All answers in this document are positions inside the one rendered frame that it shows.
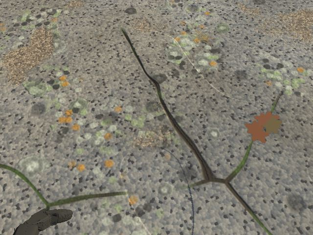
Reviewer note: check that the left robot hand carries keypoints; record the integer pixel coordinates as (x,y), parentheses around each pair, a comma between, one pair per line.
(42,220)

